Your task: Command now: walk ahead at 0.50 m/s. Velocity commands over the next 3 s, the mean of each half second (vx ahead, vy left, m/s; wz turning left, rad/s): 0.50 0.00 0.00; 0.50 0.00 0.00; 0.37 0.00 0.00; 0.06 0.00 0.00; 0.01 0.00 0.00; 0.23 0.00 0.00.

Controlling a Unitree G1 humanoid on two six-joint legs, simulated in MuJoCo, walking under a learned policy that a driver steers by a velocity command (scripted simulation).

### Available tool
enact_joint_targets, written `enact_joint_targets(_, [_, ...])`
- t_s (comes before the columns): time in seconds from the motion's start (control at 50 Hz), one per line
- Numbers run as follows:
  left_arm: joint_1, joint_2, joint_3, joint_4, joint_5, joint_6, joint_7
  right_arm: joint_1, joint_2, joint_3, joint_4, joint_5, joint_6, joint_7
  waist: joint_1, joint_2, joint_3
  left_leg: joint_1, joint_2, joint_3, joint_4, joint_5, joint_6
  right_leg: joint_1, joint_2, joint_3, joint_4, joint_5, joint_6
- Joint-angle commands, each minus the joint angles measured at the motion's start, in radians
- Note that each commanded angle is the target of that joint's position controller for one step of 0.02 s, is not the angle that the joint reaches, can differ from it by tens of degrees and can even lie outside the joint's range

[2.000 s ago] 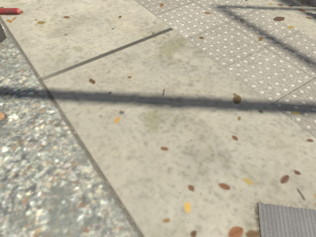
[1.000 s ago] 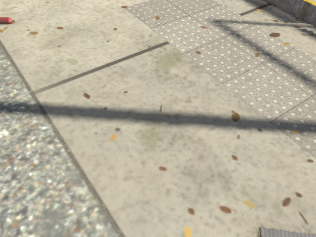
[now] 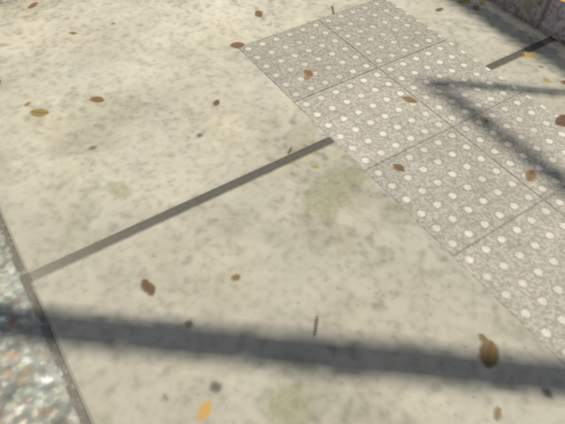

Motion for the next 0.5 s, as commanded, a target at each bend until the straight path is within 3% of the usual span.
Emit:
enact_joint_targets(0.02, [0.033,0.053,0.023,-0.049,0.007,0.009,0.008,0.042,-0.087,-0.016,-0.022,-0.008,-0.013,0.004,0.011,0.100,-0.068,0.191,0.257,-0.291,-0.290,0.131,0.166,-0.171,-0.099,0.044,-0.035,0.090,-0.003])
enact_joint_targets(0.08, [-0.032,0.049,0.028,-0.075,0.015,0.024,0.011,0.091,-0.131,-0.027,0.005,-0.006,-0.016,-0.011,0.015,0.078,-0.022,0.180,0.254,-0.228,-0.333,0.207,0.183,-0.246,-0.108,0.034,-0.153,0.192,0.021])
enact_joint_targets(0.14, [-0.143,0.043,0.029,-0.110,0.022,0.020,0.006,0.132,-0.135,-0.026,0.022,-0.001,-0.006,-0.028,-0.008,0.079,0.004,0.208,0.232,-0.171,-0.349,0.214,0.161,-0.294,-0.100,0.024,-0.335,0.353,0.037])
enact_joint_targets(0.22, [-0.285,0.025,0.019,-0.147,0.015,0.012,-0.008,0.197,-0.149,-0.028,0.049,0.009,-0.001,-0.037,-0.053,0.083,0.038,0.232,0.212,-0.118,-0.362,0.162,0.136,-0.242,-0.056,-0.019,-0.545,0.483,0.037])
enact_joint_targets(0.3, [-0.380,0.033,0.013,-0.188,0.007,0.004,-0.028,0.257,-0.156,-0.034,0.087,0.016,0.016,-0.042,-0.076,0.086,0.072,0.370,0.267,-0.125,-0.311,0.180,0.132,-0.282,-0.042,-0.015,-0.635,0.421,0.014])
enact_joint_targets(0.36, [-0.352,0.064,0.022,-0.196,0.005,-0.006,-0.042,0.239,-0.173,-0.044,0.093,0.019,0.030,-0.048,-0.038,0.106,0.045,0.440,0.297,-0.128,-0.228,0.333,0.109,-0.202,-0.015,-0.033,-0.675,0.309,-0.023])
enact_joint_targets(0.38, [-0.289,0.087,0.034,-0.182,0.006,-0.009,-0.042,0.217,-0.182,-0.046,0.088,0.019,0.035,-0.049,0.002,0.123,0.002,0.438,0.287,-0.114,-0.154,0.499,0.096,-0.092,0.018,-0.062,-0.682,0.283,-0.039])
enact_joint_targets(0.4, [-0.149,0.123,0.056,-0.138,0.009,-0.009,-0.038,0.197,-0.171,-0.041,0.083,0.019,0.040,-0.049,0.074,0.117,-0.078,0.403,0.241,-0.076,0.006,0.635,0.072,0.101,0.054,-0.092,-0.698,0.293,-0.064])
enact_joint_targets(0.42, [0.043,0.187,0.081,-0.087,0.017,-0.008,-0.030,0.194,-0.142,-0.027,0.066,0.008,0.042,-0.048,0.143,0.068,-0.214,0.233,0.185,-0.037,0.266,0.515,0.037,0.409,-0.035,0.008,-0.657,0.316,-0.115])
enact_joint_targets(0.44, [0.179,0.289,0.106,-0.058,0.029,-0.002,-0.025,0.315,-0.026,0.009,0.053,0.001,0.023,-0.036,0.112,-0.173,-0.372,-0.186,0.015,-0.012,0.682,0.040,-0.041,0.814,-0.298,0.471,-0.716,0.168,-0.282])
enact_joint_targets(0.46, [0.179,0.218,0.080,-0.056,0.021,0.001,-0.027,0.292,-0.052,0.007,0.066,0.014,-0.005,-0.030,0.118,-0.209,-0.434,-0.329,-0.027,-0.165,0.844,-0.419,-0.035,0.852,-0.349,0.726,-0.876,0.080,-0.306])
enact_joint_targets(0.48, [0.087,0.163,0.063,-0.069,0.013,-0.001,-0.026,0.198,-0.133,-0.016,0.038,0.043,-0.021,-0.025,0.107,-0.157,-0.279,-0.427,0.039,-0.182,0.907,-0.377,-0.014,0.732,-0.314,0.582,-0.886,0.049,-0.246])
enact_joint_targets(0.5, [-0.005,0.124,0.050,-0.095,0.015,-0.002,-0.025,0.127,-0.144,-0.017,0.019,0.048,-0.027,-0.030,0.080,-0.083,-0.181,-0.422,0.097,-0.150,0.872,-0.280,-0.003,0.574,-0.276,0.439,-0.905,0.104,-0.208])
Next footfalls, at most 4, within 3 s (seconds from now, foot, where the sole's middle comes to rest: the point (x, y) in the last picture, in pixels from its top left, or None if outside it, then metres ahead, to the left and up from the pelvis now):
0.42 right None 0.41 -0.15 -0.77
0.96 left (253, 321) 0.73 0.09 -0.77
1.46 right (333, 243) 0.98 -0.13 -0.77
1.76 left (248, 263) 0.91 0.11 -0.77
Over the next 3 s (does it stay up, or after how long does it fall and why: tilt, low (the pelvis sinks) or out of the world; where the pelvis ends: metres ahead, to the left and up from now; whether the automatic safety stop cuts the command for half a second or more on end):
stays up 1.01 -0.05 0.00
